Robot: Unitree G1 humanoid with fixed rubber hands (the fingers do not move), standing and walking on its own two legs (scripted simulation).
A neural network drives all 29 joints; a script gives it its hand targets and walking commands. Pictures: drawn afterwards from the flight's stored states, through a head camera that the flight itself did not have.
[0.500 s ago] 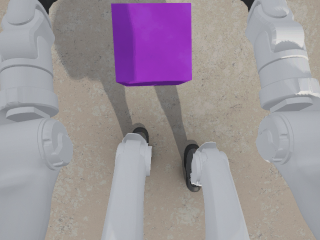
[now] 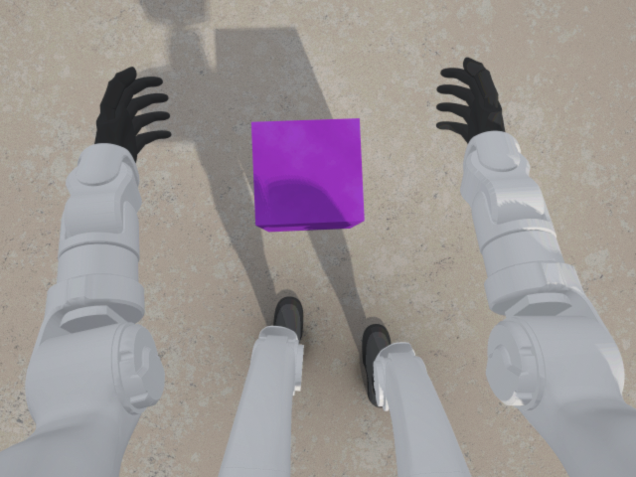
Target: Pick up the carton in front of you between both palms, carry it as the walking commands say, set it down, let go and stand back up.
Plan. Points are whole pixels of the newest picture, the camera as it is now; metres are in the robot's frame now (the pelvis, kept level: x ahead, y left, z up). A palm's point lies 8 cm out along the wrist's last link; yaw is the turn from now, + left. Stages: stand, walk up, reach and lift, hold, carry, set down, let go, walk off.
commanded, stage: let go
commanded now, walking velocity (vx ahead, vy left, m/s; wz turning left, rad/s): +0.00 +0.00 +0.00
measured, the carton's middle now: (307, 183) +0.51 +0.08 -0.54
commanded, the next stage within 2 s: stand in 1.20 s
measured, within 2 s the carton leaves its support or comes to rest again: neither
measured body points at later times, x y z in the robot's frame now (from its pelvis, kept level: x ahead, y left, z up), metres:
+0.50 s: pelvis +0.06 +0.00 +0.08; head +0.21 +0.01 +0.51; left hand +0.31 +0.25 -0.02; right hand +0.35 -0.20 -0.02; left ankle +0.09 +0.10 -0.63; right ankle +0.04 -0.14 -0.63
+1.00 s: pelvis +0.08 -0.04 +0.11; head +0.10 -0.03 +0.55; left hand +0.24 +0.20 +0.03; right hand +0.27 -0.26 +0.04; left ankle +0.09 +0.10 -0.63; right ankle +0.04 -0.14 -0.63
